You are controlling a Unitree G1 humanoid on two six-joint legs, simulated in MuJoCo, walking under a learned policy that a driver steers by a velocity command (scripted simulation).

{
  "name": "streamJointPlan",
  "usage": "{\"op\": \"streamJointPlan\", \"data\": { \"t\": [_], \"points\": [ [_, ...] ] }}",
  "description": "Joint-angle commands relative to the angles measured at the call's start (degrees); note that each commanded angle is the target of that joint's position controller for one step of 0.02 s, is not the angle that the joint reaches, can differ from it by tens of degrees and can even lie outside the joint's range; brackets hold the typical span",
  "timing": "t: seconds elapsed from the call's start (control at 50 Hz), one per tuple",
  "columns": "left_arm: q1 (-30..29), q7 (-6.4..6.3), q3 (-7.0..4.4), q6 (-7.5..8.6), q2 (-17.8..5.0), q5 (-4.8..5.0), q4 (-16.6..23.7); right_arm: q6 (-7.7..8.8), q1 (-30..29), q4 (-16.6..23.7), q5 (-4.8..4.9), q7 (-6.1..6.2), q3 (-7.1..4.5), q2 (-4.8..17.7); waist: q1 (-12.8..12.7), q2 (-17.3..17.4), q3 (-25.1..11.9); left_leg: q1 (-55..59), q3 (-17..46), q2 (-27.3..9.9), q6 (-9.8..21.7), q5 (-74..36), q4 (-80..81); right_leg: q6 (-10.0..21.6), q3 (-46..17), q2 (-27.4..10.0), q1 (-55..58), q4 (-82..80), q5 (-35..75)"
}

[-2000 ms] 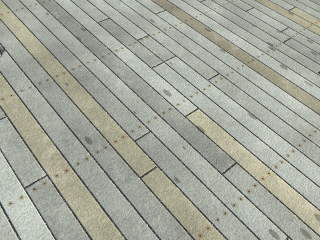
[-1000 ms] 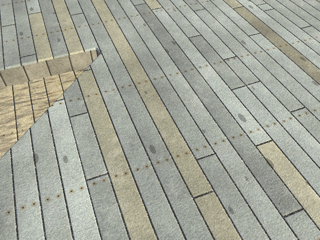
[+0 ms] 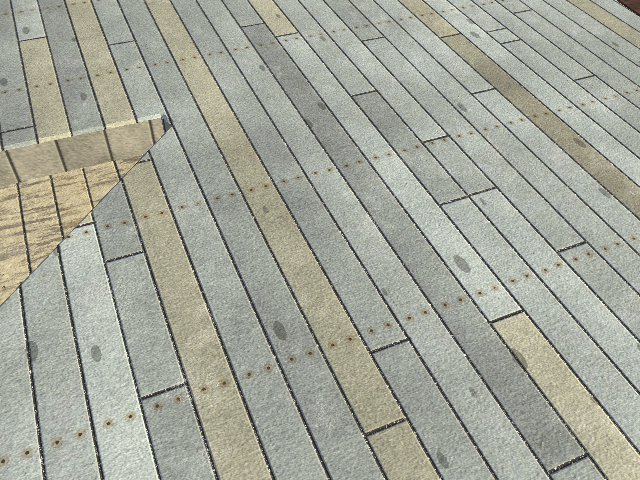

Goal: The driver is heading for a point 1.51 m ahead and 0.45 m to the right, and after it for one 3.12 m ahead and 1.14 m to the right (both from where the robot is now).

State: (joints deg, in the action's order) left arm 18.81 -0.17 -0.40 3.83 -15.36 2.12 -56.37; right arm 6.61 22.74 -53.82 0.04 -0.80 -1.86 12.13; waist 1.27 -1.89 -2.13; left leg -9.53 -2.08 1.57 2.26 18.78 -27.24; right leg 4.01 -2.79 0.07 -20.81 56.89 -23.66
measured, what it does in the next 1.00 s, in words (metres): walks ahead: right foot, then left foot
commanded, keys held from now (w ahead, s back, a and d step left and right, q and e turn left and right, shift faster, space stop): w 0.86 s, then w+e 0.06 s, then e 0.08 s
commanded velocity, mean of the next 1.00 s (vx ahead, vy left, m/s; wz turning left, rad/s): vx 0.46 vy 0.00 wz -0.02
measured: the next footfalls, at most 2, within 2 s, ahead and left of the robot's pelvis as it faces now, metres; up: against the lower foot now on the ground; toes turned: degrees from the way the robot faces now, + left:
right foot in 0.36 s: +0.37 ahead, -0.14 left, +0.00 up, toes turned -1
left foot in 0.90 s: +0.67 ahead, +0.10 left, +0.00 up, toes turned +2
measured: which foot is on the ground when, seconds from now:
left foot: down 0.00-0.36, up 0.38-0.88, down 0.90-1.00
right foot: up 0.00-0.34, down 0.36-0.90, up 0.92-1.00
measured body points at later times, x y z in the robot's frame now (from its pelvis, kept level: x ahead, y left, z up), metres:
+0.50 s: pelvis +0.27 -0.06 +0.00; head +0.30 -0.06 +0.45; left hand +0.38 +0.21 -0.12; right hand +0.31 -0.32 -0.14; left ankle +0.15 +0.09 -0.63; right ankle +0.33 -0.13 -0.74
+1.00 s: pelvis +0.55 +0.00 -0.01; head +0.59 +0.01 +0.44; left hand +0.55 +0.27 -0.15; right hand +0.74 -0.25 -0.10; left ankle +0.64 +0.10 -0.74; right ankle +0.39 -0.13 -0.65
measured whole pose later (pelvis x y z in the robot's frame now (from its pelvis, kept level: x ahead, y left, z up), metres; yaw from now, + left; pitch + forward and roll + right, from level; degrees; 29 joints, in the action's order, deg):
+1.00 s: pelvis +0.55 +0.00 -0.01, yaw -2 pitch +2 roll -1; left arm 20.8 -0.1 -1.7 3.9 -15.6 1.6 -55.5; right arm 6.0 4.8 -43.2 -0.5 -1.4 -2.1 14.2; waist -2.5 -0.3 2.4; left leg -24.0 -4.1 -0.9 3.2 5.8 -30.2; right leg 1.5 -3.7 1.7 -14.8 61.5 -28.0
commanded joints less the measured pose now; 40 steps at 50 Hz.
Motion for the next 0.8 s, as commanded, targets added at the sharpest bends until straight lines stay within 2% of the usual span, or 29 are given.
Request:
{"op": "streamJointPlan", "data": {
  "t": [0.02,0.04,0.08,0.12,0.16,0.18,0.24,0.28,0.3,0.32,0.34,0.36,0.38,0.4,0.42,0.44,0.46,0.48,0.5,0.52,0.56,0.6,0.62,0.7,0.76,0.8],
  "points": [
    [-9.6,1.49,-0.79,3.69,-4.6,-0.05,7.4,0.54,6.6,0.4,-0.34,-0.35,-0.60,6.4,2.0,4.0,7.3,21.9,25.7,-19.3,11.2,-6.7,18.0,2.5,-2.1,-4.5,-35.0,11.8,7.2],
    [-11.0,1.91,-1.00,3.63,-4.6,-0.60,8.0,0.09,6.4,0.1,-0.48,-0.56,0.08,4.8,1.7,5.1,7.3,20.3,20.7,-17.5,9.5,-13.9,18.5,2.4,-0.9,-5.8,-33.3,9.9,9.7],
    [-11.5,2.77,-0.61,2.97,-2.6,-0.56,8.4,-0.90,7.3,-0.7,-0.67,-0.40,0.85,2.9,1.2,7.2,6.7,17.7,13.7,-14.4,8.3,-23.1,19.3,1.0,2.5,-5.7,-31.1,7.7,12.0],
    [-16.6,3.26,0.23,2.41,-0.8,-0.85,10.6,-1.31,6.6,-0.1,-0.52,0.19,0.68,4.7,1.5,5.8,8.7,10.3,9.2,-12.4,7.9,-24.4,21.4,-1.0,4.8,-4.8,-26.7,-2.7,16.9],
    [-22.4,3.44,1.19,2.14,0.8,-1.19,12.8,-1.20,6.8,-0.1,-0.26,0.84,0.36,7.2,2.7,6.5,10.0,3.1,6.5,-11.0,7.8,-22.4,24.2,-2.3,7.5,-2.9,-18.4,-13.5,22.3],
    [-23.9,3.46,1.20,1.98,0.3,-1.08,13.5,-0.96,7.8,-0.4,-0.02,1.08,0.00,8.5,2.9,7.7,10.2,2.5,6.6,-11.8,8.0,-21.8,25.6,-2.4,7.8,-2.3,-15.6,-16.6,23.6],
    [-26.4,3.48,0.56,1.87,-3.0,-0.52,15.3,-0.69,8.4,-1.5,1.06,1.32,-0.60,9.6,1.8,8.3,11.1,8.9,6.3,-14.4,7.2,-23.5,25.3,-0.7,5.7,-2.0,-14.4,-24.7,25.5],
    [-25.3,3.40,-0.38,2.30,-5.3,-0.61,15.7,-1.40,7.7,-1.5,1.11,1.45,-1.15,10.6,-0.3,8.4,8.9,14.3,5.2,-15.7,5.5,-35.2,20.7,0.5,5.3,-1.0,-11.0,-27.8,25.2],
    [-22.7,3.21,-1.00,2.42,-6.4,-0.82,15.2,-2.00,7.3,-1.4,0.82,1.57,-1.63,11.5,-1.9,9.7,5.9,16.5,4.6,-15.9,4.8,-45.3,16.2,1.1,6.1,0.5,-6.8,-27.6,23.7],
    [-16.3,2.89,-2.09,2.31,-8.1,-0.62,13.3,-2.83,6.4,-1.0,0.10,1.57,-1.80,11.6,-5.1,11.0,1.3,17.5,3.5,-15.1,3.8,-54.9,8.4,2.2,7.0,2.1,0.5,-27.1,21.9],
    [-7.3,2.40,-3.47,1.90,-10.2,-0.23,10.3,-3.54,5.9,-0.3,-0.62,1.52,-1.55,10.8,-9.1,10.8,-4.4,14.3,2.1,-12.9,2.3,-57.9,-2.5,3.6,7.5,2.6,12.2,-26.9,21.7],
    [2.6,1.72,-4.51,1.38,-13.1,-0.83,8.1,-3.63,5.7,1.4,-1.53,1.50,-0.72,8.9,-12.2,6.0,-11.9,0.2,2.2,-10.5,1.1,-41.1,-19.0,6.7,-3.9,-7.1,30.7,-23.8,19.0],
    [6.6,1.91,-5.29,1.28,-16.3,-1.97,6.9,-2.43,14.5,1.8,-1.03,0.65,1.84,-1.0,-6.6,-13.1,-21.6,-20.7,4.0,1.6,-2.7,2.5,-41.9,17.3,-33.9,-21.7,48.3,-32.4,4.0],
    [3.8,1.83,-3.96,1.29,-11.2,-1.84,7.0,-0.87,10.7,1.2,0.79,0.42,0.85,3.9,-8.0,-10.7,-20.3,-25.9,11.5,0.9,-1.7,10.3,-52.5,15.7,-42.2,-21.3,43.5,-41.3,-1.4],
    [-2.2,1.53,-3.29,1.46,-8.4,-1.50,8.0,0.17,3.9,3.6,2.69,0.19,-0.45,8.4,-6.7,-7.3,-9.5,-30.3,10.4,-2.2,-0.5,6.4,-54.9,12.6,-32.3,-19.4,34.0,-42.2,0.4],
    [-6.5,1.48,-2.77,1.72,-6.8,-1.67,8.9,0.76,0.0,4.8,2.81,0.54,-0.52,9.3,-4.7,-1.0,-5.1,-28.2,9.1,-5.5,0.2,0.9,-52.7,11.2,-24.5,-17.8,24.4,-43.5,7.4],
    [-8.6,1.67,-2.48,2.20,-5.6,-2.25,9.0,0.72,-1.9,5.1,2.23,1.02,-0.97,9.5,-3.1,1.5,-1.9,-26.3,7.9,-7.5,0.2,-1.8,-49.7,10.8,-18.7,-15.8,17.5,-45.1,14.1],
    [-8.8,1.76,-2.04,2.65,-4.3,-2.96,8.5,0.20,-1.6,5.3,1.77,1.20,-1.20,9.0,-1.3,0.3,-1.1,-22.5,8.3,-9.1,0.5,-3.4,-47.7,10.2,-14.2,-13.4,13.1,-46.3,18.6],
    [-8.9,1.88,-1.95,2.86,-3.8,-2.91,7.9,-0.54,-0.2,5.2,1.58,1.30,-1.07,7.3,0.0,-1.3,-0.6,-21.6,8.0,-9.8,0.5,-3.9,-45.7,10.3,-12.3,-12.4,11.4,-47.9,17.5],
    [-8.2,1.97,-2.01,3.11,-3.9,-2.56,7.2,-1.20,0.0,5.1,1.44,1.40,-1.03,6.3,0.6,-1.8,0.6,-21.7,7.3,-10.2,0.1,-3.8,-44.1,11.0,-10.8,-11.7,9.7,-49.2,18.3],
    [-6.8,2.00,-2.19,3.39,-4.9,-2.28,6.2,-2.21,-2.9,6.3,0.81,1.71,-1.09,6.2,0.8,-0.7,3.8,-24.6,6.6,-11.2,-0.9,-5.8,-39.9,11.2,-8.1,-11.5,6.5,-51.2,19.6],
    [-4.7,1.47,-2.63,3.27,-6.7,-2.43,5.5,-2.36,-7.9,8.3,-0.05,1.84,-1.23,6.6,-0.4,0.4,5.5,-28.8,6.0,-11.8,-2.3,-11.3,-33.1,11.4,-6.9,-11.4,7.2,-52.3,21.0],
    [-3.7,1.14,-2.75,3.05,-7.3,-2.41,5.2,-2.21,-10.3,9.1,-0.09,1.76,-1.20,6.6,-1.1,0.6,5.7,-29.9,5.8,-11.7,-2.7,-14.5,-29.0,11.0,-6.0,-11.2,8.3,-52.4,22.1],
    [1.2,0.39,-2.95,2.32,-8.5,-1.54,4.0,-1.31,-19.5,11.7,0.41,0.90,-0.57,5.2,-4.7,0.7,6.1,-28.0,2.9,-8.9,-2.5,-24.5,-12.7,8.2,-2.1,-9.7,12.3,-52.0,24.1],
    [4.4,0.36,-3.14,1.59,-9.0,-1.13,2.5,-0.94,-24.7,13.7,0.90,-0.03,-0.35,5.4,-6.5,0.7,6.8,-28.2,2.6,-7.5,-2.1,-24.7,-6.8,7.9,-2.0,-11.5,17.9,-50.0,24.9],
    [5.9,0.23,-3.27,0.83,-8.8,-1.11,1.7,-0.69,-27.0,15.2,1.13,-0.75,-0.42,5.9,-6.6,0.1,7.1,-29.3,2.9,-6.9,-1.1,-21.9,-4.3,7.5,-2.5,-13.3,22.8,-47.7,27.2]
  ]
}}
